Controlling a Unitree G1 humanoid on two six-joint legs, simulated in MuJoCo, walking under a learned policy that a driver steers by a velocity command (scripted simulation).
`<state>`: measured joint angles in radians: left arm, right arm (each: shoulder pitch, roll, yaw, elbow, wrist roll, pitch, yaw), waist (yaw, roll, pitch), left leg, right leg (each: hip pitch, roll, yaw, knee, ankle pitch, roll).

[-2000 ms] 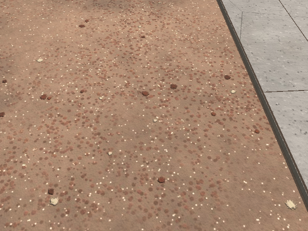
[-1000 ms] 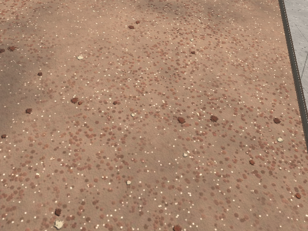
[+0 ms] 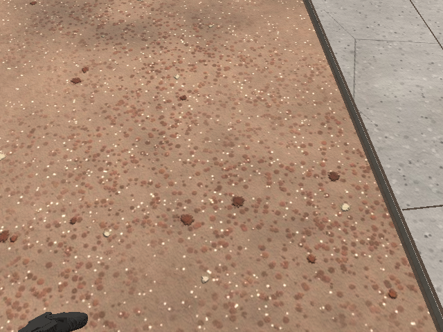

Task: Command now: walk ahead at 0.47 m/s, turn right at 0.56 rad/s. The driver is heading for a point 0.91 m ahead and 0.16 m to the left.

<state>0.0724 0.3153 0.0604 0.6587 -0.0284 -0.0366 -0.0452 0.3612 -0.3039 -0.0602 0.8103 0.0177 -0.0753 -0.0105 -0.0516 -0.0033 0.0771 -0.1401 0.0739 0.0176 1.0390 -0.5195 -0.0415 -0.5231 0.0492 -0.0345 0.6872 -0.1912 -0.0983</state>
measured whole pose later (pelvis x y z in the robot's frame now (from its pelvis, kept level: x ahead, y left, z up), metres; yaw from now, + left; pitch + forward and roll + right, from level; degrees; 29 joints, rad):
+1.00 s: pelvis +0.62 -0.02 +0.01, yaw +18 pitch +2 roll +0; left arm 0.10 0.28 0.03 0.66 0.01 -0.11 -0.01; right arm 0.38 -0.32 -0.07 0.71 0.03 -0.03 -0.01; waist -0.05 0.03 0.00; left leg -0.25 -0.08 -0.19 0.94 -0.51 0.02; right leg -0.45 0.03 0.03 0.57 -0.16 -0.01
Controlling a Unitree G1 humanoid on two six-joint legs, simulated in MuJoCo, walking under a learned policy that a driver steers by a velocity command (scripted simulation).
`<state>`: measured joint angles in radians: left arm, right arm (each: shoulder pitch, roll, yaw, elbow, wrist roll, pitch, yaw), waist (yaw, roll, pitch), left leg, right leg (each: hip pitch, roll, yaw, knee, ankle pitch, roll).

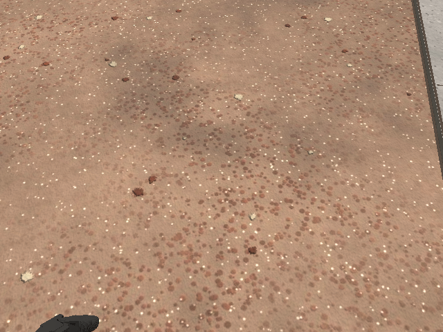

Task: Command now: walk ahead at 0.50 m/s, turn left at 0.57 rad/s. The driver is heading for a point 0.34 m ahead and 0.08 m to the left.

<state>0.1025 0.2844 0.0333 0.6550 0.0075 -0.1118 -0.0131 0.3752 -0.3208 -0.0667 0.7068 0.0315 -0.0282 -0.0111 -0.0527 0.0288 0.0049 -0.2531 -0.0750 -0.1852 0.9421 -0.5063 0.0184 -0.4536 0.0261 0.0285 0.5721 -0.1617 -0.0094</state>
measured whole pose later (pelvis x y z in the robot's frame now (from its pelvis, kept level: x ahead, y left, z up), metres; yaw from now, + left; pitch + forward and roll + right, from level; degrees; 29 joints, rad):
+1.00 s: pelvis +0.33 +0.03 +0.01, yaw +15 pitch -1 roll +1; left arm 0.19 0.23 0.01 0.89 0.01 -0.02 0.02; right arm 0.20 -0.23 -0.04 0.84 -0.02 0.01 -0.02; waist 0.00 0.01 0.02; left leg -0.26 -0.01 -0.01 0.50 -0.22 0.00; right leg -0.24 -0.02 0.00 0.54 -0.29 0.01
